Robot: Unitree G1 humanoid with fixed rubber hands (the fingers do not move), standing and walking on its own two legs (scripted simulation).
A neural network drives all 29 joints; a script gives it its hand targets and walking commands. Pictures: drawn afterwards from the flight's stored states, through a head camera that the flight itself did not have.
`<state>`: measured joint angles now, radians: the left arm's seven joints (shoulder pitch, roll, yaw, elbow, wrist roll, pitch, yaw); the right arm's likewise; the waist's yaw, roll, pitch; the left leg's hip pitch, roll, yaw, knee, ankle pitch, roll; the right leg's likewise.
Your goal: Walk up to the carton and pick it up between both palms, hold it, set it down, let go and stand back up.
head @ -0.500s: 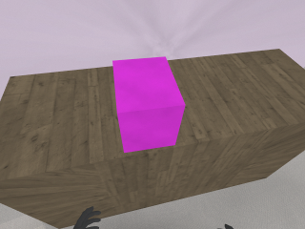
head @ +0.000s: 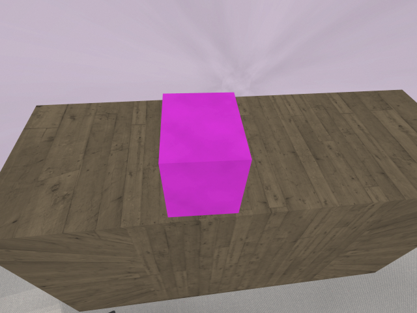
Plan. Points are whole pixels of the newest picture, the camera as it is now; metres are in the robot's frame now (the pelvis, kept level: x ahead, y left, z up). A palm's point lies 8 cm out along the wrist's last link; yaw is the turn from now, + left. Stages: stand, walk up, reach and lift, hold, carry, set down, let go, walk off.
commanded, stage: walk up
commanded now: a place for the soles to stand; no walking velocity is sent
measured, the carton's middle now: (201, 154) +0.45 +0.03 +0.04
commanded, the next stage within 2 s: none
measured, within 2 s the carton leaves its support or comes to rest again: neither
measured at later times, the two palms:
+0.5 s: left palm out of the picture +0.06 +0.22 -0.13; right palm out of the picture +0.09 -0.21 -0.12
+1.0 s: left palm out of the picture +0.04 +0.12 -0.11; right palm out of the picture +0.08 -0.33 -0.12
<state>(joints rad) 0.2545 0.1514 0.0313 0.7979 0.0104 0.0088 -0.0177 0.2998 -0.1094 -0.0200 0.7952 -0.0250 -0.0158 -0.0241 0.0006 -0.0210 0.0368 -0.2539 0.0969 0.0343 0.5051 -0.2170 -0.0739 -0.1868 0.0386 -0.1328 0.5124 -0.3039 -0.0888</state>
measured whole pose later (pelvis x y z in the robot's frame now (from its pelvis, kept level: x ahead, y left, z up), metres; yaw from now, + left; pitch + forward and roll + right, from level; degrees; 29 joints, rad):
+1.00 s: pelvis -0.04 -0.09 -0.01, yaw +7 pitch +0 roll -1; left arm 0.27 0.09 0.00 0.67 0.04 -0.01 0.03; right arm 0.23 -0.22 -0.06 0.76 -0.05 0.08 -0.02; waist 0.01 0.04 0.01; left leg -0.56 -0.03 -0.02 1.23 -0.50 -0.08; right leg -0.32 -0.02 -0.16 0.60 -0.29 -0.05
